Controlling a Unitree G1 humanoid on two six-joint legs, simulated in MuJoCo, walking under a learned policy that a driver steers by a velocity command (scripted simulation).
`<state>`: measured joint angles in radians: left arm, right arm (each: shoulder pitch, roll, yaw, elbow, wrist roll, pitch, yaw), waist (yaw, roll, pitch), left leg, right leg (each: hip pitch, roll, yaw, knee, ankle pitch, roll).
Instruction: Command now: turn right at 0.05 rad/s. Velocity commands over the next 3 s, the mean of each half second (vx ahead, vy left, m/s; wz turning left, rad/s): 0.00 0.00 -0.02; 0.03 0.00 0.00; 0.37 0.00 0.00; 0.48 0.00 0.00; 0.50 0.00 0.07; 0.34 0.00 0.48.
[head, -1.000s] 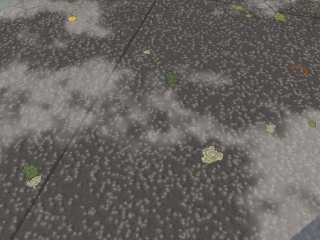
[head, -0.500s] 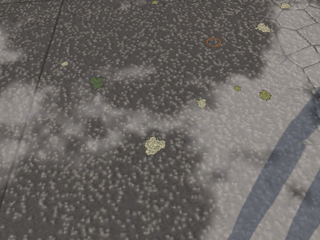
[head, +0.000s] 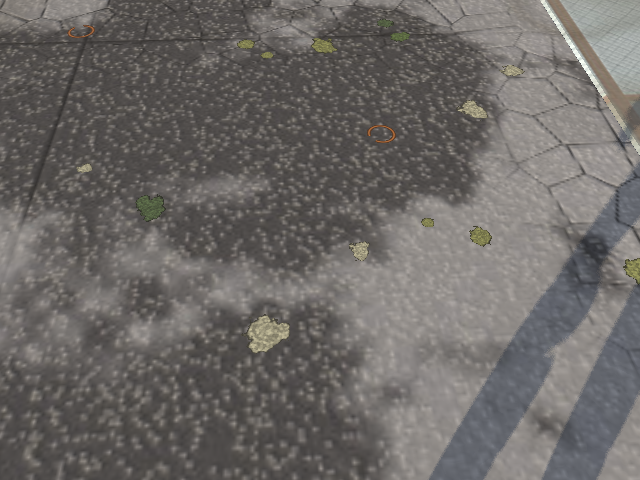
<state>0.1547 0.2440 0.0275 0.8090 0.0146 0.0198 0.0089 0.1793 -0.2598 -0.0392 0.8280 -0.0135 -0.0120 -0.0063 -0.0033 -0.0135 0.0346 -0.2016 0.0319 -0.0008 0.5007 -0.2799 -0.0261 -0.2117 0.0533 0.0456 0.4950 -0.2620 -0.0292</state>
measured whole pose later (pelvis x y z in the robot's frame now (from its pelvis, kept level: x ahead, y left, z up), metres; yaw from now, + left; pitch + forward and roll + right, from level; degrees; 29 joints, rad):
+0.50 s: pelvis +0.00 +0.01 +0.00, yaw +0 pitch -2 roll +0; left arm 0.15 0.24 0.04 1.04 0.00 0.02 0.03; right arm 0.19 -0.25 -0.02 0.95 -0.01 -0.01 -0.03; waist 0.00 0.00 0.04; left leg -0.16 0.01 0.01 0.47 -0.27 0.00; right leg -0.17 0.03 0.06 0.47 -0.26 0.00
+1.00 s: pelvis +0.01 +0.02 +0.00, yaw +0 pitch -1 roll +0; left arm 0.21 0.23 0.03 1.13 -0.01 0.00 0.04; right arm 0.28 -0.24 -0.01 1.03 0.01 -0.02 -0.04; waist 0.00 0.00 0.01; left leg -0.19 -0.01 0.01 0.52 -0.34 0.03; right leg -0.22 0.02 0.05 0.57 -0.40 -0.03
